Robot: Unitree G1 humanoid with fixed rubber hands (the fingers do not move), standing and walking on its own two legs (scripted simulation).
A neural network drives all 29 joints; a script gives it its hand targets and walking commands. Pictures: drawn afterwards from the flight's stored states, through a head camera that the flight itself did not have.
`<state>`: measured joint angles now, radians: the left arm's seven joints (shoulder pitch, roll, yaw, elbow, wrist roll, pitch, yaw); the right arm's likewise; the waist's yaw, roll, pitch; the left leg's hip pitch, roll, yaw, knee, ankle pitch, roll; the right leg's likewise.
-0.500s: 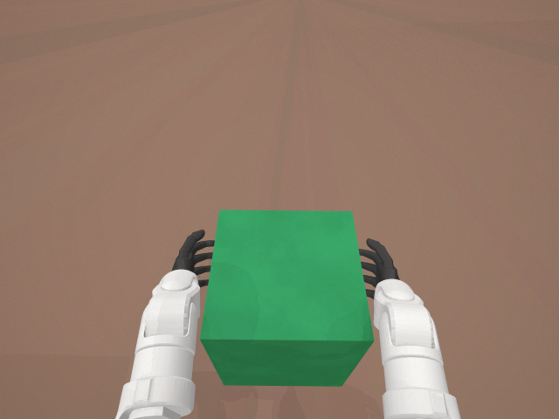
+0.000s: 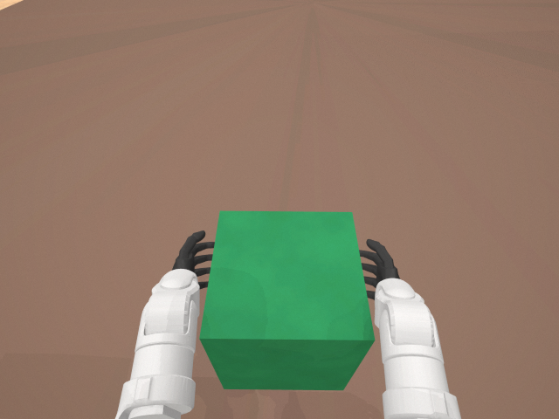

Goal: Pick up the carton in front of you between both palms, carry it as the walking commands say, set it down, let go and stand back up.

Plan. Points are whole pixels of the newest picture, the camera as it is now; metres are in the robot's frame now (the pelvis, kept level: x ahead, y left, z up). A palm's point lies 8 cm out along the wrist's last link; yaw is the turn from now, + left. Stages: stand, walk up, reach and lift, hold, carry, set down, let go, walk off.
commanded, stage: hold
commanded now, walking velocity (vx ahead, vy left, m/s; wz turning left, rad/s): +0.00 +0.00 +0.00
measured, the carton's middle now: (284, 305) +0.30 +0.00 -0.03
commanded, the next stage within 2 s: set down in 0.18 s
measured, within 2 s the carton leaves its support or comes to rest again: neither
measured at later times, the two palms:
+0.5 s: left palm (185, 270) +0.31 +0.16 +0.03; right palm (373, 272) +0.32 -0.14 +0.03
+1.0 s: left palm (208, 311) +0.36 +0.16 -0.18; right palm (348, 308) +0.38 -0.14 -0.19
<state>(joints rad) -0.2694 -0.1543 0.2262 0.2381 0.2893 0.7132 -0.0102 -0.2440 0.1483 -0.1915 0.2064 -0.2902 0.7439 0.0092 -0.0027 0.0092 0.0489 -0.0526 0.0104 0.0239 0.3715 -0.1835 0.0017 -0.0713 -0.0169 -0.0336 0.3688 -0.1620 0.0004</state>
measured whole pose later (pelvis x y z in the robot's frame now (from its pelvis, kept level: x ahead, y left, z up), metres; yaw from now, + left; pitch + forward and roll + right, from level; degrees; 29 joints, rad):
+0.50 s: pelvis -0.01 +0.00 -0.01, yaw +2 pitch -7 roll +0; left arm -0.54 -0.21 0.52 0.52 0.45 0.58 -0.04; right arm -0.52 0.19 -0.48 0.53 -0.43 0.59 0.06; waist 0.00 0.01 0.08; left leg -0.17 -0.03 -0.07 0.54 -0.25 0.00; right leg -0.18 0.03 0.05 0.54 -0.24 -0.01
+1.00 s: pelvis -0.03 -0.01 -0.11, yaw +2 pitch +34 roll +1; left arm -0.59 -0.17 0.43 0.48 0.20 0.16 0.05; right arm -0.62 0.08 -0.36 0.56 -0.22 0.17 0.01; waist 0.01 0.01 -0.13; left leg -1.32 -0.07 -0.07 1.10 -0.38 -0.02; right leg -1.33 0.07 0.08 1.10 -0.37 0.01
